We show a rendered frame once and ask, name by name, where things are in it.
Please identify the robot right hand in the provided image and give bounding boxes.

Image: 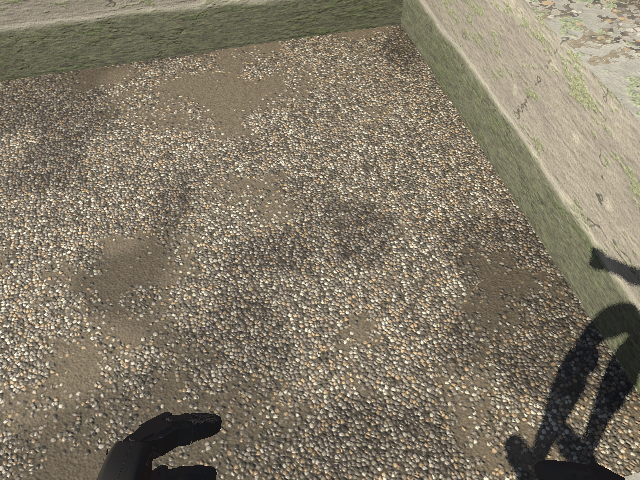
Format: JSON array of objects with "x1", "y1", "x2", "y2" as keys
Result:
[{"x1": 535, "y1": 460, "x2": 625, "y2": 480}]

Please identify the robot left hand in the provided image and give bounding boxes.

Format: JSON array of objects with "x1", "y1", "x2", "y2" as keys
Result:
[{"x1": 96, "y1": 412, "x2": 222, "y2": 480}]

